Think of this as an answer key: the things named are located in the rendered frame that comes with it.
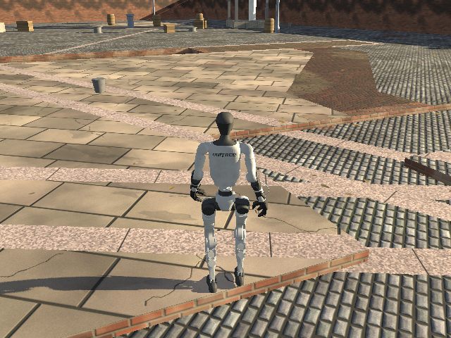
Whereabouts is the robot left forearm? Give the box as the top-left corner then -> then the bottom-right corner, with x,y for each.
190,170 -> 201,192

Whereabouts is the right robot hand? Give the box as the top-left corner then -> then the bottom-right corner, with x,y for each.
252,200 -> 268,217

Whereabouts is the robot left upper arm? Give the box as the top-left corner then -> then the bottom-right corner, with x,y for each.
193,142 -> 210,180

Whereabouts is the robot right forearm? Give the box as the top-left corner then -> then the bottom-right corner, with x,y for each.
251,172 -> 266,202

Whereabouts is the left robot shin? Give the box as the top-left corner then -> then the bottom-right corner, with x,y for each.
205,237 -> 216,283

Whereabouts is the left robot hand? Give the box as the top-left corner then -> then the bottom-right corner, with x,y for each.
190,188 -> 206,202

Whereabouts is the robot left foot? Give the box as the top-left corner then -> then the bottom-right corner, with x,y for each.
206,275 -> 217,293

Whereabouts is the robot right upper arm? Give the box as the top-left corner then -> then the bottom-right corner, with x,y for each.
240,142 -> 257,183

